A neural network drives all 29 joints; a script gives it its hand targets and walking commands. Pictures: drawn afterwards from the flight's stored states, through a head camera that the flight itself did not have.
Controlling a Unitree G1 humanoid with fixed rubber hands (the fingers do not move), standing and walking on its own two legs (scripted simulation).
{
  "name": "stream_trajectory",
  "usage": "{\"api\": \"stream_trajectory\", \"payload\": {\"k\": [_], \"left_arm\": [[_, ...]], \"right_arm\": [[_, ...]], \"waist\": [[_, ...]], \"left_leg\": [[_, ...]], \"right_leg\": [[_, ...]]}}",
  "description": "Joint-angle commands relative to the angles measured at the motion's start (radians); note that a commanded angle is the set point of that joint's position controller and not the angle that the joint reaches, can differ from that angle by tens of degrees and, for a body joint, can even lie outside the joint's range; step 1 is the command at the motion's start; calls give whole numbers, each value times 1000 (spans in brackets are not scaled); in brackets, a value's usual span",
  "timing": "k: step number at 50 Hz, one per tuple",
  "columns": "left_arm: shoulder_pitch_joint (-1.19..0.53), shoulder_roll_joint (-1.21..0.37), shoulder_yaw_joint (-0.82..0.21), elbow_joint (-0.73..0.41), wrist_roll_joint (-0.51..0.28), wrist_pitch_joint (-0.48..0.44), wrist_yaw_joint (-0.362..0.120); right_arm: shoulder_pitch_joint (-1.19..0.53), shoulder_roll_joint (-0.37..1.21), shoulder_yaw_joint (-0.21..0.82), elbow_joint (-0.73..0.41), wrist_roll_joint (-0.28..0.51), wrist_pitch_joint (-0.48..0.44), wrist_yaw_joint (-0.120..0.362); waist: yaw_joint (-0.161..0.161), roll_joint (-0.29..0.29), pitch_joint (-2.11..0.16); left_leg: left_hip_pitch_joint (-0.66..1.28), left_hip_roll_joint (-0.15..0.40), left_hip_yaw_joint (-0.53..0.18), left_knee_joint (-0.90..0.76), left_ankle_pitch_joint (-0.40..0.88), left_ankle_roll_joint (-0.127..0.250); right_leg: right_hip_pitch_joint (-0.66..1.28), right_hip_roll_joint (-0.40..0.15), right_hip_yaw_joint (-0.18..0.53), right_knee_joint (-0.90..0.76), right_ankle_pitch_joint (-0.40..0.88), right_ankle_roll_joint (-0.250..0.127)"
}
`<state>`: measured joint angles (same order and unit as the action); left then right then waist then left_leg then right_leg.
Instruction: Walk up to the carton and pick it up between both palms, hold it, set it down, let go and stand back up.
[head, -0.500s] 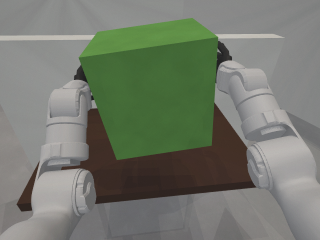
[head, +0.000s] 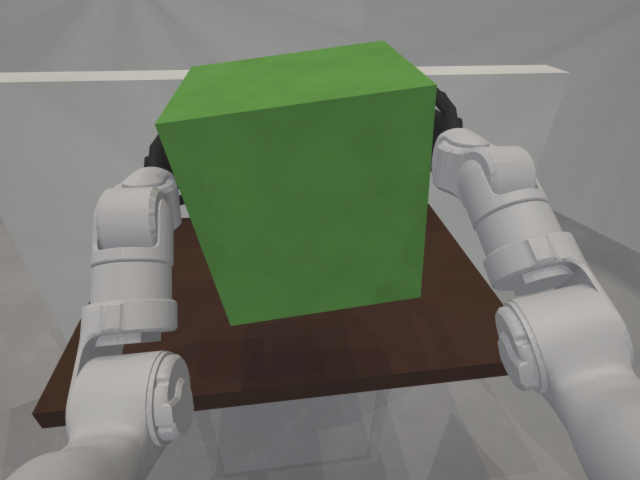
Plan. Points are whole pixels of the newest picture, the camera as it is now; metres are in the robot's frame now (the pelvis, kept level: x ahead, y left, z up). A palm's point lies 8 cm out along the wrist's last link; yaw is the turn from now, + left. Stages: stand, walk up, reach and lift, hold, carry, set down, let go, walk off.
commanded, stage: hold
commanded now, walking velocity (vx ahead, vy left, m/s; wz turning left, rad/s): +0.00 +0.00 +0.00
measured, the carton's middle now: (307, 183) +0.38 +0.00 +0.27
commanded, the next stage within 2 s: none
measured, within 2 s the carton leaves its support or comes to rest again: neither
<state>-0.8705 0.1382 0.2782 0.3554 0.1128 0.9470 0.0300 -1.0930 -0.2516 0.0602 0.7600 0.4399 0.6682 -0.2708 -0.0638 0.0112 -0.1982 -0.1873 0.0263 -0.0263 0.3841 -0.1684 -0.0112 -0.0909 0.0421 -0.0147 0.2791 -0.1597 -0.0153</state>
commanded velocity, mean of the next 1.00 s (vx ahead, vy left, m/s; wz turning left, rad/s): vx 0.00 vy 0.00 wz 0.00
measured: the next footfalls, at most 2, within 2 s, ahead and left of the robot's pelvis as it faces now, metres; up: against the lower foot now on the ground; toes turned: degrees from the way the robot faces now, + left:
none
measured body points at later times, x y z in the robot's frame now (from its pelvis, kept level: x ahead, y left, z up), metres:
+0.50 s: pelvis -0.01 +0.00 +0.00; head -0.10 +0.01 +0.44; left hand +0.38 +0.16 +0.29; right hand +0.38 -0.16 +0.32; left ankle +0.03 +0.12 -0.75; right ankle +0.00 -0.11 -0.75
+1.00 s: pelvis +0.00 +0.00 +0.00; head -0.09 +0.02 +0.44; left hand +0.38 +0.17 +0.28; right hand +0.39 -0.16 +0.32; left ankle +0.03 +0.12 -0.75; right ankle +0.00 -0.11 -0.75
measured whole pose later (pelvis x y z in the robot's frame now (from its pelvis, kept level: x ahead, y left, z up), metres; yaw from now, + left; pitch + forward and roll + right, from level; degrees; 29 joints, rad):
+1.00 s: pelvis +0.00 +0.00 +0.00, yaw +0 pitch +0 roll -1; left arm -0.93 0.15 0.26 0.45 0.10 0.91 0.04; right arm -1.15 -0.27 0.06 0.84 0.43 0.67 -0.26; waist -0.06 0.01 -0.23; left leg -0.22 0.02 -0.04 0.39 -0.17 -0.01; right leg -0.13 0.05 0.00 0.29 -0.16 -0.01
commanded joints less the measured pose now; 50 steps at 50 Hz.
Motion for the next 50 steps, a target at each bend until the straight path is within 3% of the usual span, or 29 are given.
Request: {"api": "stream_trajectory", "payload": {"k": [1,7,14,18,20,27,28,31,33,34,37,39,44,46,48,50], "left_arm": [[-984,-540,-335,-278,-209,-142,-139],[-1003,-561,-359,-281,-206,-140,-140],[-1062,-559,-339,-193,-199,-155,-142],[-1099,-570,-348,-217,-222,-173,-125],[-1047,-542,-300,-166,-199,-167,-126],[-1018,-521,-280,-166,-195,-171,-140],[-1026,-527,-296,-166,-197,-170,-139],[-1055,-551,-321,-197,-215,-175,-139],[-1044,-558,-314,-149,-212,-170,-138],[-1067,-566,-332,-181,-222,-178,-136],[-1036,-551,-316,-136,-199,-169,-137],[-1054,-572,-340,-166,-215,-177,-138],[-1070,-577,-330,-172,-217,-180,-126],[-1083,-589,-351,-229,-233,-183,-121],[-1045,-572,-327,-206,-219,-173,-118],[-1031,-562,-325,-229,-211,-169,-116]], "right_arm": [[-758,736,204,-316,198,3,169],[-764,719,174,-293,189,-1,174],[-804,713,120,-196,149,-4,202],[-831,740,135,-210,167,-17,205],[-829,736,149,-200,173,-15,196],[-823,736,170,-233,187,-17,179],[-816,727,158,-230,182,-17,177],[-835,745,157,-265,179,-24,178],[-851,725,143,-258,176,-20,178],[-833,729,134,-242,170,-18,179],[-807,706,118,-189,154,-8,180],[-835,717,124,-224,162,-17,181],[-808,707,114,-183,167,-7,189],[-822,717,141,-225,186,-14,194],[-826,716,165,-247,205,-14,192],[-801,714,176,-239,218,-9,185]], "waist": [[4,1,-394],[-17,57,-376],[-13,61,-325],[-7,61,-413],[12,12,-397],[21,-21,-395],[5,-1,-377],[1,21,-407],[1,26,-376],[-15,35,-388],[-18,39,-319],[-22,57,-380],[-23,62,-367],[-18,61,-437],[8,47,-428],[4,45,-427]], "left_leg": [[160,-52,-22,-17,267,-19],[159,-43,-24,-23,240,-33],[82,-34,-24,-61,92,-20],[112,-41,-25,-31,170,-20],[124,-49,-19,-26,185,-8],[147,-53,-23,-21,209,-2],[142,-52,-19,-22,203,-8],[142,-53,-19,-21,200,-11],[129,-51,-23,-25,164,-12],[131,-43,-29,-31,163,-17],[122,-41,-29,-38,140,-18],[112,-41,-35,-32,145,-23],[122,-38,-36,-33,167,-32],[147,-34,-40,-20,216,-35],[158,-40,-38,-7,262,-32],[182,-45,-37,3,298,-32]], "right_leg": [[82,27,43,-5,279,72],[58,28,38,-11,219,60],[11,20,44,-21,77,47],[31,24,45,-7,143,52],[49,21,48,-14,174,62],[58,18,48,-18,198,72],[46,21,47,-21,190,69],[35,24,47,-22,184,67],[16,22,50,-32,148,60],[24,23,47,-23,154,58],[10,19,47,-27,141,55],[30,22,47,-16,144,53],[18,25,44,-18,143,50],[36,35,40,-2,188,50],[43,35,42,-2,222,58],[48,33,46,1,263,65]]}}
